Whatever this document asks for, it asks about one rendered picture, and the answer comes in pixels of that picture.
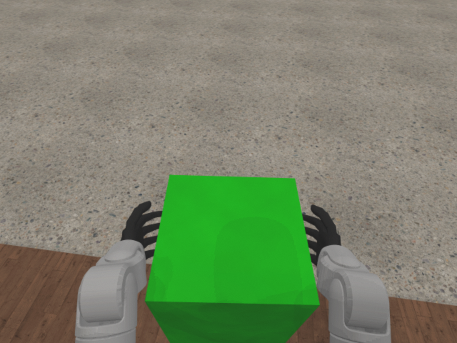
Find right robot hand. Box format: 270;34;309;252
302;204;341;266

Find carton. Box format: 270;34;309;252
145;175;320;343

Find robot right forearm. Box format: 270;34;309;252
316;245;391;343

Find left robot hand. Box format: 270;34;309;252
121;201;162;260

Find robot left forearm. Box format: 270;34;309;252
75;239;147;343

